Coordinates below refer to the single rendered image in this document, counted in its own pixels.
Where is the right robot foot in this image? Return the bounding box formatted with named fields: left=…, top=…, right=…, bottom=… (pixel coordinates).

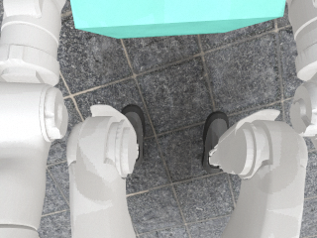
left=201, top=111, right=229, bottom=174

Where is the carton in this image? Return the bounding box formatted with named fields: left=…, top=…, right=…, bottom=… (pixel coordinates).
left=70, top=0, right=286, bottom=39

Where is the right robot upper arm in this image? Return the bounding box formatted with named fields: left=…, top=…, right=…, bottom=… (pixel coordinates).
left=289, top=77, right=317, bottom=151

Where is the robot left thigh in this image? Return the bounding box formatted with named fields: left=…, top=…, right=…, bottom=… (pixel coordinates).
left=68, top=116, right=137, bottom=238

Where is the left robot upper arm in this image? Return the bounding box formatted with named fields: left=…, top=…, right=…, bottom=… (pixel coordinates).
left=0, top=81, right=68, bottom=238

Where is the right robot forearm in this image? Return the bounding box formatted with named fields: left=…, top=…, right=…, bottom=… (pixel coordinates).
left=285, top=0, right=317, bottom=81

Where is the left robot forearm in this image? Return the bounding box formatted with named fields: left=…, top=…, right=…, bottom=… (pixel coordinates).
left=0, top=0, right=66, bottom=86

